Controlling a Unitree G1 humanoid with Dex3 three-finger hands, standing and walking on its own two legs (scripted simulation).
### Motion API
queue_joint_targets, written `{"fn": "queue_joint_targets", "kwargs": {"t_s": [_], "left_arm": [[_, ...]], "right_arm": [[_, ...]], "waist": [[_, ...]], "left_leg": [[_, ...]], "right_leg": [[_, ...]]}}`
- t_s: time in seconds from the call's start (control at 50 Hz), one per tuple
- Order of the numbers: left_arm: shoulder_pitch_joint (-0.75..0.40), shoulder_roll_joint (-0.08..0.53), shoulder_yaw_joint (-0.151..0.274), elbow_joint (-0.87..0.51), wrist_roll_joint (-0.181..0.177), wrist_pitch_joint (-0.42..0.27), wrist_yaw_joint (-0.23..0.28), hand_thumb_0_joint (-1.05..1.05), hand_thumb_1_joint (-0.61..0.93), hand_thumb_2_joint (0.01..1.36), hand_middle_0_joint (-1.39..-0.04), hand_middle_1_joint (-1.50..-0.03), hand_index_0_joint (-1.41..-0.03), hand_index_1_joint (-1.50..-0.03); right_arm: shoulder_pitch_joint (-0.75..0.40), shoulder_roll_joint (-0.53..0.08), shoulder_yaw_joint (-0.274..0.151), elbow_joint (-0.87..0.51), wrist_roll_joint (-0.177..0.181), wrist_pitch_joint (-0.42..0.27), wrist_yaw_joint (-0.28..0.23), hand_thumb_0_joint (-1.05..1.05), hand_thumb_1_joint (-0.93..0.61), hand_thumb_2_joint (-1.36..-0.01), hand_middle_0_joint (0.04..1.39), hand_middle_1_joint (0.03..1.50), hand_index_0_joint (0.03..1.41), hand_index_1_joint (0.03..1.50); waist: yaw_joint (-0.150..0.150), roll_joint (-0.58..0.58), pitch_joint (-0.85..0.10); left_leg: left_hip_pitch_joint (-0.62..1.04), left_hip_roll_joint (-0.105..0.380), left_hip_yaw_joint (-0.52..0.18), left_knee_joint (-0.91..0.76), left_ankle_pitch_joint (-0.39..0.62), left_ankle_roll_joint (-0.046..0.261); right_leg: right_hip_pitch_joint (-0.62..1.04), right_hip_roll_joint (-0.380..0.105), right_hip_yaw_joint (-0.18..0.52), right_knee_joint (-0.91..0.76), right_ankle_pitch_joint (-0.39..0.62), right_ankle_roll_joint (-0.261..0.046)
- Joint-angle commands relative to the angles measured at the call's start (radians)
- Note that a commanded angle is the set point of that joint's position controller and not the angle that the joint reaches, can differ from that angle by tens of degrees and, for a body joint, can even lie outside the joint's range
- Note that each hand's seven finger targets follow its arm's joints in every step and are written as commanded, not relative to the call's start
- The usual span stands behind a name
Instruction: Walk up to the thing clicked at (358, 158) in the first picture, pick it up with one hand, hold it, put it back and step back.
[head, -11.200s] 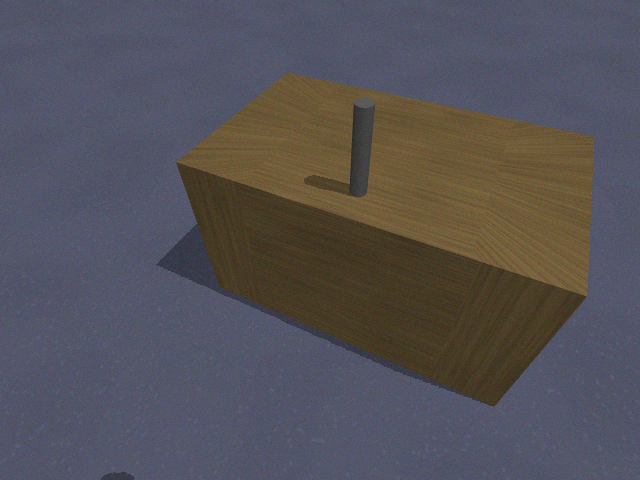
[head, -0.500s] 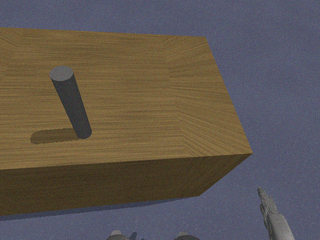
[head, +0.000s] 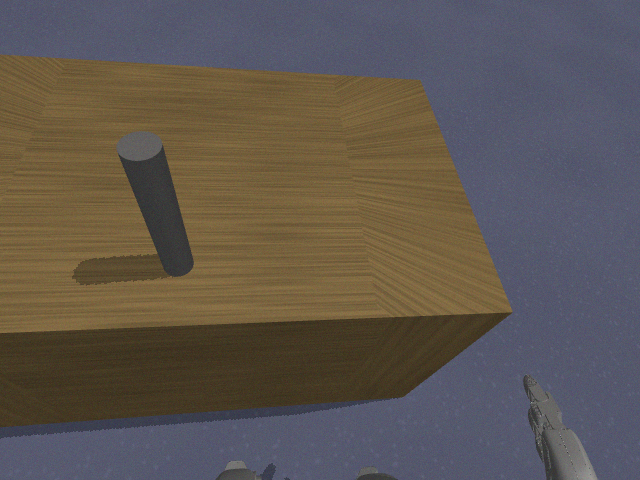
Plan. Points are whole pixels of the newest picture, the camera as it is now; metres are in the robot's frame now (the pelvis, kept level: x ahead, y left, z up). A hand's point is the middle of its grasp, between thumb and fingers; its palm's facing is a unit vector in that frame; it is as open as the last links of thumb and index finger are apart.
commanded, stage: go down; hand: left
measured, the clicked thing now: (163, 216) +0.47 +0.20 +0.02
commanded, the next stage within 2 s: approach in 0.12 s
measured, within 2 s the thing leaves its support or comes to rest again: neither
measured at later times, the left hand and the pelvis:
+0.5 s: hand (9, 259) +0.39 +0.35 +0.04, palm faces +0.20 -0.98 +0.04, open 17.5 cm; pelvis +0.00 +0.00 -0.01, yaw +0 degrees
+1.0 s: hand (140, 239) +0.46 +0.24 -0.01, palm faces +0.18 -0.98 +0.00, open 17.4 cm; pelvis -0.02 +0.00 -0.04, yaw -2 degrees
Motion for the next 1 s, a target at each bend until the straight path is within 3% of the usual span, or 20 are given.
{"fn": "queue_joint_targets", "kwargs": {"t_s": [0.0,0.06,0.12,0.16,0.2,0.3,0.38,0.46,0.58,0.64,0.66,0.7,0.72,0.74,0.76,0.78,0.8,0.88,0.96,0.98], "left_arm": [[-0.361,0.436,0.039,-0.282,-0.021,-0.068,-0.012,0.000,-0.502,0.046,-0.052,-0.027,-0.055,-0.027],[-0.307,0.408,0.035,-0.162,-0.022,-0.049,-0.013,0.000,-0.526,0.051,-0.051,-0.027,-0.051,-0.031],[-0.289,0.387,0.033,-0.114,-0.034,-0.046,-0.015,0.000,-0.533,0.046,-0.047,-0.028,-0.052,-0.029],[-0.259,0.362,0.019,-0.071,-0.034,-0.045,-0.020,0.000,-0.531,0.059,-0.045,-0.032,-0.048,-0.035],[-0.307,0.442,0.055,-0.172,-0.020,-0.055,-0.013,0.000,-0.505,0.137,-0.055,-0.070,-0.035,-0.096],[-0.267,0.325,-0.006,-0.110,-0.023,-0.051,-0.010,0.000,-0.548,0.066,-0.052,-0.050,-0.041,-0.064],[-0.353,0.273,-0.063,-0.176,-0.004,-0.085,0.021,0.000,-0.557,0.070,-0.052,-0.045,-0.039,-0.062],[-0.359,0.130,-0.117,-0.113,-0.031,-0.118,0.049,0.000,-0.505,0.080,-0.038,-0.042,-0.030,-0.054],[-0.401,0.116,-0.147,-0.107,0.034,-0.178,0.153,0.000,-0.578,0.072,-0.055,-0.052,-0.050,-0.063],[-0.484,0.199,-0.078,-0.229,0.044,-0.231,0.215,0.000,-0.549,0.028,-0.052,-0.026,-0.057,-0.025],[-0.412,0.129,-0.105,-0.095,0.048,-0.228,0.227,0.000,-0.539,0.035,-0.051,-0.031,-0.055,-0.031],[-0.508,0.208,-0.066,-0.261,0.060,-0.267,0.264,0.000,-0.517,0.047,-0.054,-0.035,-0.053,-0.038],[-0.530,0.212,-0.067,-0.306,0.075,-0.277,0.282,0.000,-0.503,0.041,-0.056,-0.029,-0.054,-0.032],[-0.517,0.142,-0.117,-0.260,0.091,-0.274,0.294,0.000,-0.502,0.033,-0.060,-0.025,-0.057,-0.028],[-0.548,0.162,-0.108,-0.330,0.102,-0.277,0.314,0.000,-0.492,0.037,-0.062,-0.032,-0.060,-0.034],[-0.482,0.092,-0.151,-0.239,0.115,-0.265,0.323,0.000,-0.499,0.030,-0.062,-0.027,-0.060,-0.029],[-0.496,0.096,-0.147,-0.271,0.119,-0.264,0.339,0.000,-0.488,0.042,-0.059,-0.031,-0.057,-0.033],[-0.458,0.016,-0.170,-0.218,0.112,-0.245,0.375,0.000,-0.503,0.006,-0.063,-0.023,-0.069,-0.017],[-0.349,-0.120,-0.227,-0.010,0.097,-0.223,0.386,0.000,-0.516,0.014,-0.052,-0.029,-0.065,-0.017],[-0.392,-0.064,-0.194,-0.083,0.095,-0.236,0.394,0.000,-0.508,0.014,-0.051,-0.030,-0.067,-0.016]], "right_arm": [[0.012,-0.183,-0.098,-0.138,-0.005,-0.056,-0.021,0.000,0.537,-0.052,0.049,0.050,0.049,0.050],[-0.003,-0.204,-0.119,-0.127,-0.004,-0.057,-0.028,0.000,0.531,-0.055,0.049,0.050,0.049,0.050],[0.001,-0.162,-0.069,-0.127,-0.001,-0.054,-0.018,0.000,0.536,-0.053,0.049,0.050,0.049,0.050],[0.011,-0.169,-0.078,-0.138,-0.001,-0.056,-0.017,0.000,0.539,-0.052,0.049,0.050,0.049,0.050],[0.019,-0.167,-0.068,-0.186,-0.001,-0.056,-0.013,0.000,0.546,-0.050,0.049,0.050,0.049,0.050],[0.038,-0.155,-0.055,-0.196,-0.005,-0.048,-0.007,0.000,0.566,-0.045,0.048,0.051,0.049,0.051],[-0.005,-0.183,-0.097,-0.213,-0.014,-0.051,-0.003,0.000,0.569,-0.045,0.048,0.051,0.049,0.051],[0.013,-0.183,-0.101,-0.243,-0.020,-0.056,0.004,0.000,0.578,-0.042,0.049,0.051,0.049,0.051],[0.094,-0.196,-0.140,-0.337,-0.034,-0.041,0.021,0.000,0.564,-0.044,0.049,0.050,0.049,0.050],[0.117,-0.188,-0.147,-0.373,-0.045,-0.034,0.041,0.000,0.569,-0.042,0.048,0.050,0.049,0.050],[0.107,-0.186,-0.146,-0.384,-0.047,-0.030,0.049,0.000,0.562,-0.044,0.049,0.050,0.049,0.050],[0.109,-0.174,-0.149,-0.349,-0.057,-0.021,0.059,0.000,0.551,-0.047,0.048,0.050,0.049,0.050],[0.105,-0.167,-0.143,-0.372,-0.065,-0.013,0.063,0.000,0.545,-0.049,0.049,0.050,0.049,0.050],[0.075,-0.166,-0.149,-0.432,-0.069,-0.011,0.068,0.000,0.541,-0.049,0.049,0.050,0.049,0.050],[0.076,-0.165,-0.149,-0.439,-0.074,-0.003,0.070,0.000,0.542,-0.049,0.049,0.050,0.049,0.050],[0.063,-0.165,-0.146,-0.445,-0.078,0.004,0.071,0.000,0.536,-0.051,0.049,0.050,0.049,0.050],[0.059,-0.159,-0.147,-0.419,-0.078,0.015,0.072,0.000,0.539,-0.051,0.049,0.050,0.049,0.050],[0.032,-0.129,-0.128,-0.421,-0.076,0.038,0.070,0.000,0.533,-0.050,0.049,0.050,0.049,0.050],[0.039,-0.151,-0.151,-0.467,-0.061,0.050,0.059,0.000,0.551,-0.044,0.049,0.050,0.049,0.050],[0.061,-0.151,-0.146,-0.450,-0.059,0.053,0.059,0.000,0.557,-0.042,0.049,0.050,0.049,0.050]], "waist": [[0.015,0.349,-0.405],[-0.002,0.273,-0.351],[0.014,0.234,-0.303],[0.010,0.211,-0.305],[0.020,0.231,-0.388],[0.014,0.218,-0.361],[-0.015,0.254,-0.355],[-0.055,0.218,-0.347],[-0.093,0.207,-0.384],[-0.067,0.284,-0.473],[-0.066,0.259,-0.442],[-0.027,0.391,-0.522],[-0.018,0.430,-0.570],[-0.038,0.430,-0.590],[-0.018,0.452,-0.622],[-0.026,0.444,-0.599],[-0.005,0.464,-0.585],[-0.032,0.345,-0.559],[-0.095,0.075,-0.390],[-0.078,0.082,-0.388]], "left_leg": [[0.484,-0.014,0.001,-0.160,0.386,-0.006],[0.428,-0.013,-0.002,-0.156,0.342,0.002],[0.354,-0.020,0.006,-0.147,0.311,0.010],[0.344,-0.020,0.007,-0.144,0.310,0.012],[0.386,-0.023,0.012,-0.134,0.350,0.013],[0.383,-0.022,0.012,-0.122,0.414,0.011],[0.394,-0.011,0.002,-0.119,0.345,0.001],[0.375,-0.004,-0.006,-0.095,0.336,0.000],[0.337,-0.014,0.003,-0.026,0.323,0.007],[0.357,-0.012,-0.002,0.015,0.396,-0.002],[0.330,-0.012,-0.007,0.019,0.409,-0.004],[0.375,-0.012,-0.007,0.030,0.458,-0.017],[0.410,-0.009,-0.010,0.031,0.471,-0.020],[0.428,-0.005,-0.015,0.030,0.476,-0.025],[0.429,-0.006,-0.012,0.028,0.488,-0.025],[0.426,-0.004,-0.017,0.022,0.485,-0.031],[0.412,-0.003,-0.016,0.017,0.469,-0.032],[0.252,-0.008,-0.001,0.037,0.347,-0.002],[0.040,-0.008,0.002,0.026,0.188,0.027],[0.035,-0.008,0.002,0.023,0.188,0.024]], "right_leg": [[0.038,0.019,-0.023,-0.113,0.256,-0.058],[0.022,0.022,-0.025,-0.119,0.241,-0.056],[0.023,0.020,-0.023,-0.115,0.231,-0.055],[0.025,0.021,-0.026,-0.111,0.232,-0.055],[0.060,0.018,-0.020,-0.112,0.269,-0.053],[0.042,0.020,-0.022,-0.099,0.308,-0.052],[-0.045,0.021,-0.024,-0.084,0.241,-0.060],[-0.083,0.024,-0.029,-0.061,0.235,-0.059],[-0.137,0.021,-0.020,-0.010,0.252,-0.057],[-0.129,0.023,-0.024,0.033,0.281,-0.059],[-0.135,0.025,-0.029,0.041,0.283,-0.059],[-0.153,0.022,-0.022,0.076,0.284,-0.066],[-0.160,0.026,-0.020,0.083,0.274,-0.067],[-0.159,0.030,-0.024,0.082,0.269,-0.070],[-0.129,0.031,-0.021,0.084,0.282,-0.071],[-0.138,0.032,-0.024,0.086,0.271,-0.074],[-0.155,0.035,-0.023,0.091,0.252,-0.076],[-0.092,0.036,-0.015,0.082,0.255,-0.064],[-0.075,0.036,-0.002,0.043,0.200,-0.038],[-0.072,0.033,0.002,0.046,0.195,-0.038]]}}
